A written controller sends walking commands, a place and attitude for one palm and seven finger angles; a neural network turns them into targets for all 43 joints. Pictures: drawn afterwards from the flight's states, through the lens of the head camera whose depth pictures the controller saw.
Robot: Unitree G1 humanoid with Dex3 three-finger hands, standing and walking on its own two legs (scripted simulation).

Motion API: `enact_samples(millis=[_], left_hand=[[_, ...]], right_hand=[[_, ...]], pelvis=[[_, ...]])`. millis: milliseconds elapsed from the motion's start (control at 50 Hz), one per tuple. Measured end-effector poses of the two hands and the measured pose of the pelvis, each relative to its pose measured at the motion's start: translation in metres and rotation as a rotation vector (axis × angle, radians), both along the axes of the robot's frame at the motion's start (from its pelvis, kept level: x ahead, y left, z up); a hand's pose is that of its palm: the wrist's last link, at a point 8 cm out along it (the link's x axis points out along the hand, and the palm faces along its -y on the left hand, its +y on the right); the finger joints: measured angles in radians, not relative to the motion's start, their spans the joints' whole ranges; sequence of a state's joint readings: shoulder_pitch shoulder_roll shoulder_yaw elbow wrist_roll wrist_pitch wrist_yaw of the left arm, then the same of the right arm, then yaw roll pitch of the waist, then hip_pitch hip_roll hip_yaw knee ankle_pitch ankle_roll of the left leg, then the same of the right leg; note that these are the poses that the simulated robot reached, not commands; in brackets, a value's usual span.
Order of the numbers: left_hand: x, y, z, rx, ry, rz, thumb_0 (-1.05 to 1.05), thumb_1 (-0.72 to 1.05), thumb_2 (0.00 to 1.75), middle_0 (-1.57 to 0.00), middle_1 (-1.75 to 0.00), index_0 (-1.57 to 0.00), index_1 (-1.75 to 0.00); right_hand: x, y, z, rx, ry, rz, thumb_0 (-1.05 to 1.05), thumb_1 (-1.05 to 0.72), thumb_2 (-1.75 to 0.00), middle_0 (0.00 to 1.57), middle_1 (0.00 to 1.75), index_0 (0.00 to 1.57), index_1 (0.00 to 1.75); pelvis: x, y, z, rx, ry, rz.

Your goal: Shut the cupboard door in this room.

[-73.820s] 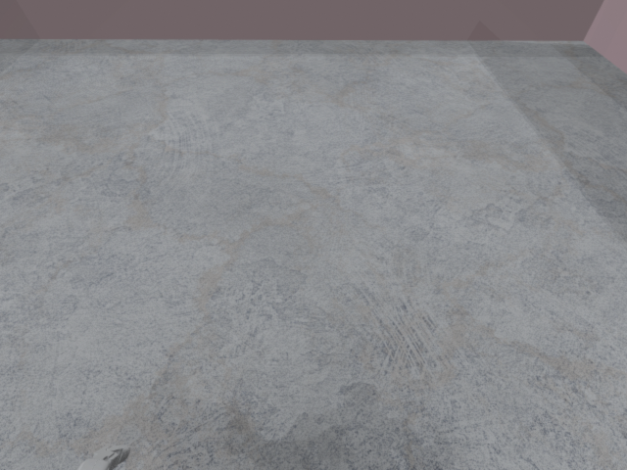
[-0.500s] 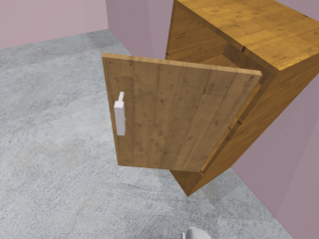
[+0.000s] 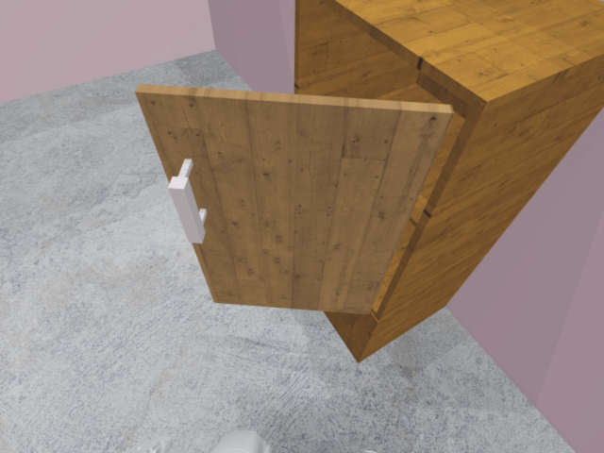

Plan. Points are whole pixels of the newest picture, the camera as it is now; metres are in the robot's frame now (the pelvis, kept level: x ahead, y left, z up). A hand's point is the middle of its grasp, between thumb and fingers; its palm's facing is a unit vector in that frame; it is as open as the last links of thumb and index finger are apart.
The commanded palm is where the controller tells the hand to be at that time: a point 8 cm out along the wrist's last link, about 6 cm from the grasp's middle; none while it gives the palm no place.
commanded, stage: come to a stop and stand still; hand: left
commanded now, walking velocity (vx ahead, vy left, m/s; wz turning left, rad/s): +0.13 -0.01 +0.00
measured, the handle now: (192, 202) +0.44 +0.21 +0.04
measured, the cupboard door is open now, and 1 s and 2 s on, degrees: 55 55 55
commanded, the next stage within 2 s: look again from close up in 1.16 s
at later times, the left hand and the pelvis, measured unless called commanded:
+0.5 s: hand out of the picture +0.00 +0.20 -0.17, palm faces +0.01 -0.99 -0.16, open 7.3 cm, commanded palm none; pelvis -0.02 +0.03 +0.02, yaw +0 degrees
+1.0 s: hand out of the picture -0.01 +0.15 -0.16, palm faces -0.02 -0.97 -0.25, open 7.3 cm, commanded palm none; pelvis -0.02 -0.03 +0.00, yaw -1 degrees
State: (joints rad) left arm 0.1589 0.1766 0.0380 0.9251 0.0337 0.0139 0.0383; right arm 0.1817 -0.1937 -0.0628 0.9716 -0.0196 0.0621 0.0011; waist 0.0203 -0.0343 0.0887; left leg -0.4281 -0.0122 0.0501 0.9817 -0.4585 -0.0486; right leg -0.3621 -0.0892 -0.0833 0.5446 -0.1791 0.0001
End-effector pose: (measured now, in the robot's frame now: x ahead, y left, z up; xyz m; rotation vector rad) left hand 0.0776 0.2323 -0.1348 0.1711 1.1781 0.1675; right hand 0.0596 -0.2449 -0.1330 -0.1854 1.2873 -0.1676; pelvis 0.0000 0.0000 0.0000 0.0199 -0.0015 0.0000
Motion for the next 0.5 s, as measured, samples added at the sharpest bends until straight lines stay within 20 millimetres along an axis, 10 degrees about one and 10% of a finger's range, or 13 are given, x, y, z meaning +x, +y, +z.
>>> enact_samples(millis=[100, 300, 500], left_hand=[[-0.039, 0.031, -0.02, -0.011, 0.059, 0.039, 0.0, 0.91, 0.9, -0.2, -0.3, -0.21, -0.3], [-0.093, 0.044, -0.009, -0.063, 0.184, 0.07, 0.0, 0.92, 0.9, -0.19, -0.29, -0.2, -0.3], [-0.082, 0.015, -0.005, -0.068, 0.224, 0.012, 0.01, 0.93, 0.9, -0.2, -0.29, -0.2, -0.3]], right_hand=[[0.007, 0.024, 0.006, -0.022, -0.097, 0.032, 0.0, -0.91, -0.9, 0.19, 0.3, 0.2, 0.3], [-0.05, 0.058, 0.022, -0.025, -0.005, 0.007, 0.0, -0.94, -0.9, 0.2, 0.3, 0.2, 0.3], [-0.121, 0.065, 0.014, 0.029, 0.163, -0.079, 0.0, -0.91, -0.9, 0.2, 0.3, 0.2, 0.3]], pelvis=[[-0.012, 0.019, -0.009, -0.015, -0.009, -0.004], [-0.014, 0.039, 0.013, -0.037, -0.004, 0.004], [-0.02, 0.026, 0.015, -0.035, 0.007, -0.006]])
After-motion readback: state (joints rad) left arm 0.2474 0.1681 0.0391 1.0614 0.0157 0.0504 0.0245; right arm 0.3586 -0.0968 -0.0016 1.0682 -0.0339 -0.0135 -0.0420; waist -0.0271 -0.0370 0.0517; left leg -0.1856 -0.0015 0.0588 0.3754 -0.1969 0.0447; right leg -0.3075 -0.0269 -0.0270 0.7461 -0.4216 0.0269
